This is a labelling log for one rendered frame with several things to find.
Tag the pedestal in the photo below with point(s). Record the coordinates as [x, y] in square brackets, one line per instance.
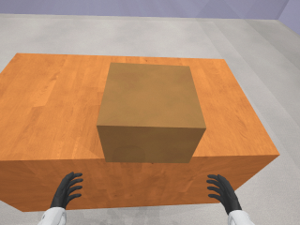
[49, 107]

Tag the right robot forearm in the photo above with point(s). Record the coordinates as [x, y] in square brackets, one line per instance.
[239, 217]

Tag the robot right hand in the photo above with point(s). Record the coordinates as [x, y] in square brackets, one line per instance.
[226, 193]

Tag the left robot forearm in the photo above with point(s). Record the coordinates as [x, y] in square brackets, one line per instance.
[54, 216]

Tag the carton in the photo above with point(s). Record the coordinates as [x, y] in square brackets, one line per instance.
[149, 114]

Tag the robot left hand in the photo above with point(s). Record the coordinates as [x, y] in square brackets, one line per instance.
[61, 197]

